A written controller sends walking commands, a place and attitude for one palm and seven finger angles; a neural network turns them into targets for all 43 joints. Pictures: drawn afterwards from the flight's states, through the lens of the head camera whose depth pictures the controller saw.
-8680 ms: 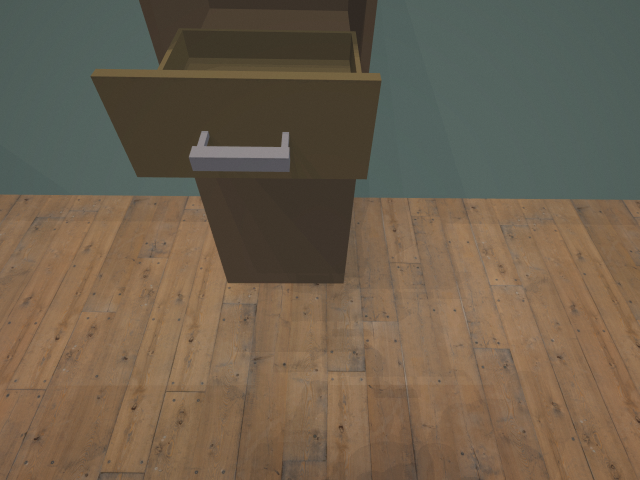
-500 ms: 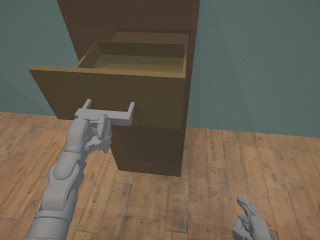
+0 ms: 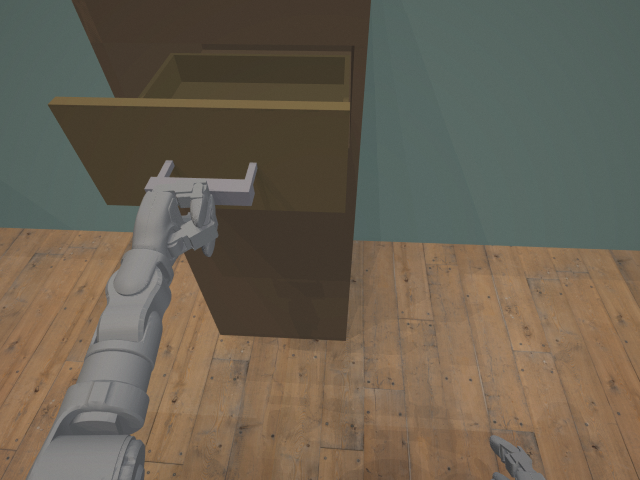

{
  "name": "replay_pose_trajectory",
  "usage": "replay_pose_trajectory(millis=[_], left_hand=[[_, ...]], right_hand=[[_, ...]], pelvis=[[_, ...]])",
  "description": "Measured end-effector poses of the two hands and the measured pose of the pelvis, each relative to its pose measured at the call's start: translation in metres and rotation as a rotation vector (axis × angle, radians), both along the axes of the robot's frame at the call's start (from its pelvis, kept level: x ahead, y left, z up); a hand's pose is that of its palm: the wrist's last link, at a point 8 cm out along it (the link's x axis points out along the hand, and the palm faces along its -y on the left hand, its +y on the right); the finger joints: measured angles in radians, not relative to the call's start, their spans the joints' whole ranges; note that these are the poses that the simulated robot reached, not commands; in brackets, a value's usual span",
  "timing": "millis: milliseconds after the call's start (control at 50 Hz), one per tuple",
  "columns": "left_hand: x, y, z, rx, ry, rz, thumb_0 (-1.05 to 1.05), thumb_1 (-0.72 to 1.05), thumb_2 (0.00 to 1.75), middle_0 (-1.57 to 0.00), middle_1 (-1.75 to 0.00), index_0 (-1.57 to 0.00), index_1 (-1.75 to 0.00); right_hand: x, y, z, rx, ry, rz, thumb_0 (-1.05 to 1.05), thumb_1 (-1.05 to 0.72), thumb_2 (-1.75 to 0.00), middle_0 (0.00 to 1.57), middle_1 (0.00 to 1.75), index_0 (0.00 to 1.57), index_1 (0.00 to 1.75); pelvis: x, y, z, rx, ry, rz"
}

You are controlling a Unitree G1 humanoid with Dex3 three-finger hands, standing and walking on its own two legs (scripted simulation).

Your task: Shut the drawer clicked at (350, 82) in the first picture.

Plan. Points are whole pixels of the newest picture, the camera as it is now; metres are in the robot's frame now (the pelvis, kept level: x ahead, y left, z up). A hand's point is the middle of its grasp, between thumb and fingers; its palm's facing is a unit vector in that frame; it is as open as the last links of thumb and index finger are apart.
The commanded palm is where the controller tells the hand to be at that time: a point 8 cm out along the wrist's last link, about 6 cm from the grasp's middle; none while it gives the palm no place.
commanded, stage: push the drawer shut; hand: left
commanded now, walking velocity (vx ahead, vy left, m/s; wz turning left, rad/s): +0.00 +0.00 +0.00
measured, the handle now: (205, 179) +0.47 +0.18 +0.13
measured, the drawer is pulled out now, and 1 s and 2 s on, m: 0.18 0.07 0.00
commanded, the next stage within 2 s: pull the fist back off the drawer in 1.84 s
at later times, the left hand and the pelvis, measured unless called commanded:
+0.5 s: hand (226, 191) +0.45 +0.15 +0.13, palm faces -0.02 -1.00 -0.03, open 2.8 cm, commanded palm +0.45 +0.19 +0.13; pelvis +0.01 +0.00 +0.00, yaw +0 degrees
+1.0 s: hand (233, 168) +0.50 +0.14 +0.13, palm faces -0.02 -1.00 -0.02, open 3.1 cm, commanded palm +0.50 +0.19 +0.13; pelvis +0.01 +0.00 -0.01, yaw -1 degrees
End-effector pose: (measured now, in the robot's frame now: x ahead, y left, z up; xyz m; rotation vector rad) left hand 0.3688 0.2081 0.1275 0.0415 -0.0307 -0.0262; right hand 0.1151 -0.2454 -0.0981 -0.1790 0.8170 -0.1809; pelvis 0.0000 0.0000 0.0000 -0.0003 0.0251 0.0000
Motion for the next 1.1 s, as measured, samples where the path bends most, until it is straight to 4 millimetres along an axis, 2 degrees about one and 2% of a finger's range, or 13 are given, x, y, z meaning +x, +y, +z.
replay_pose_trajectory(millis=[480,860,1100], left_hand=[[0.060,-0.007,-0.001,-0.011,0.018,0.004,-0.05,0.80,0.98,-1.40,-1.60,-1.40,-1.60],[0.097,-0.009,0.002,-0.027,0.021,0.000,-0.01,0.81,0.97,-1.40,-1.60,-1.40,-1.60],[0.114,-0.013,0.004,-0.024,0.031,0.009,0.01,0.83,0.99,-1.40,-1.60,-1.40,-1.60]], right_hand=[[-0.023,0.000,-0.012,0.000,0.137,-0.023,0.01,-0.91,-0.90,0.20,0.30,0.20,0.30],[-0.081,-0.012,-0.019,-0.017,0.291,-0.102,0.01,-0.91,-0.90,0.20,0.30,0.20,0.30],[-0.104,-0.011,-0.021,-0.025,0.349,-0.120,0.01,-0.91,-0.90,0.20,0.30,0.20,0.30]], pelvis=[[0.009,0.003,-0.003,-0.005,0.066,0.001],[0.009,0.003,-0.007,-0.011,0.120,-0.014],[0.005,0.005,-0.009,-0.016,0.152,-0.011]])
